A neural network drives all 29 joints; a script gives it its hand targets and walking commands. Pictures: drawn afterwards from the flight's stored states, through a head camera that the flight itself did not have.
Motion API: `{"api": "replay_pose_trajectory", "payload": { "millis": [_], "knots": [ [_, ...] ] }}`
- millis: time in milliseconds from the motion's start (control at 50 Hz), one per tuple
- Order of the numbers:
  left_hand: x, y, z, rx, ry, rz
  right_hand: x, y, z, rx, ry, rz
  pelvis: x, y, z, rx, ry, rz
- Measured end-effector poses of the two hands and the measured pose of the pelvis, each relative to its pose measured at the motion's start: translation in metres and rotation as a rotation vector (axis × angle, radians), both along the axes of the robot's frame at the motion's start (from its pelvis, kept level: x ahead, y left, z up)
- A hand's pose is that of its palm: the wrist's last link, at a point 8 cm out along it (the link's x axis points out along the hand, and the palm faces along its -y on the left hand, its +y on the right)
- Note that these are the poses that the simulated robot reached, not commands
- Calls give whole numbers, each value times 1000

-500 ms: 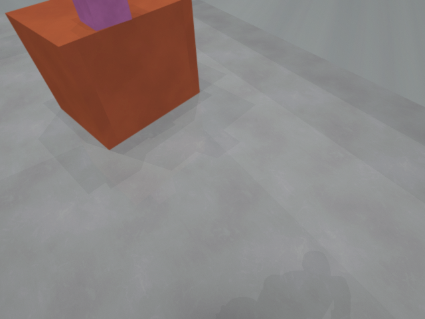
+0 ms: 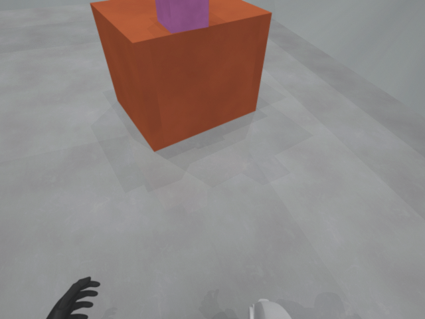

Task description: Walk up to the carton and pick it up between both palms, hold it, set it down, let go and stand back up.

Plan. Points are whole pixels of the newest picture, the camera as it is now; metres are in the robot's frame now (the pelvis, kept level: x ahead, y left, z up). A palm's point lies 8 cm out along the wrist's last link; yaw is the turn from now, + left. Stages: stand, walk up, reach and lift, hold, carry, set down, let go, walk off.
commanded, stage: walk up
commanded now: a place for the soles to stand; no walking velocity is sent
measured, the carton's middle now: out of the picture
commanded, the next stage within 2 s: none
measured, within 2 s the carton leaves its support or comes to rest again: neither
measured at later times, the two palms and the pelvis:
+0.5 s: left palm out of the picture +0.10 +0.28 -0.08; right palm (312, 162) +0.50 -0.25 -0.02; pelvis +0.22 -0.04 +0.00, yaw +18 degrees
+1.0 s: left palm (114, 175) +0.49 +0.27 -0.04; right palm (347, 147) +0.60 -0.40 -0.05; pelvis +0.44 -0.09 -0.01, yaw +20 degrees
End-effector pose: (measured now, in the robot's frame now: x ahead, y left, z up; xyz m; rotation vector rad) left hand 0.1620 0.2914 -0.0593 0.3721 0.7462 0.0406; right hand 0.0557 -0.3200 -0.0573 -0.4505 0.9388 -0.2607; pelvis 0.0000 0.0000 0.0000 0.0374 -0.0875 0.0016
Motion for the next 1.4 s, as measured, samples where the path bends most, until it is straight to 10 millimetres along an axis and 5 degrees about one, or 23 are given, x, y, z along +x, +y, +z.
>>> {"api": "replay_pose_trajectory", "payload": {
  "millis": [120,180,260,360,500,560,640,740,860,940,1000,1060,1120,1240,1400],
  "knots": [
    [25,-19,7,52,-15,65,64,-30,-28,46,47,55,59,-35,-11,-32,-2,46],
    [16,-17,-1,95,-5,163,119,-42,-38,48,48,104,84,-49,-20,-45,-6,98],
    [-13,-20,-3,117,90,298,208,-39,-25,52,-13,217,114,-53,-12,-65,-23,164],
    [-43,-23,1,116,196,419,314,-12,4,52,-70,364,154,-54,2,-68,-25,231],
    [-57,-16,-18,63,343,547,446,70,40,61,-186,579,215,-39,4,-53,-11,310],
    [-36,-6,-36,30,367,562,483,89,40,25,-262,618,239,-23,-11,-47,-10,343],
    [31,9,-44,2,294,536,487,80,32,-16,-223,569,268,-21,-13,-27,-17,358],
    [132,15,-28,4,153,444,472,43,30,-61,-113,495,302,-29,-3,-16,-18,357],
    [229,6,-3,30,78,352,474,-16,28,-99,-27,413,354,-46,3,-12,-4,348],
    [290,-10,13,54,37,333,501,-53,21,-98,8,371,399,-67,3,-10,5,342],
    [326,-25,17,98,4,331,542,-77,4,-89,14,369,438,-87,-9,-31,7,344],
    [338,-38,10,129,-4,380,591,-84,-16,-55,8,367,468,-101,-21,-34,-13,372],
    [333,-55,7,123,47,460,646,-69,-23,-9,-20,413,491,-103,-19,-38,-30,402],
    [306,-79,4,100,181,591,740,-15,-16,54,-50,562,538,-101,-5,-46,-40,453],
    [283,-86,-20,7,361,726,847,71,20,63,-142,718,598,-82,2,-40,-24,490]
  ]
}}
